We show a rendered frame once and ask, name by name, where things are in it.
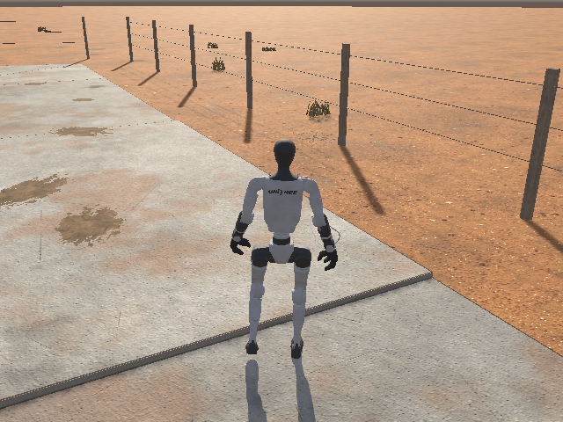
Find robot right upper arm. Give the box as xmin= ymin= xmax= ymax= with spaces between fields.
xmin=302 ymin=178 xmax=326 ymax=227

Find robot right foot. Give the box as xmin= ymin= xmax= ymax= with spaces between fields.
xmin=290 ymin=337 xmax=303 ymax=359

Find left robot thigh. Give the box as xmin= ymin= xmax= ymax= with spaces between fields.
xmin=251 ymin=244 xmax=269 ymax=299

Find right robot hand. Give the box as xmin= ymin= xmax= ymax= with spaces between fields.
xmin=318 ymin=249 xmax=338 ymax=271

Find robot left upper arm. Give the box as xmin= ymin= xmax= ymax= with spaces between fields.
xmin=240 ymin=176 xmax=266 ymax=224

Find robot left forearm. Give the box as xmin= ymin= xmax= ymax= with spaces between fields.
xmin=232 ymin=210 xmax=249 ymax=242

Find left robot hand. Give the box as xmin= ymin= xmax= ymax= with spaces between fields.
xmin=230 ymin=238 xmax=251 ymax=255

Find robot right forearm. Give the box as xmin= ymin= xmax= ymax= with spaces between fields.
xmin=318 ymin=214 xmax=336 ymax=252

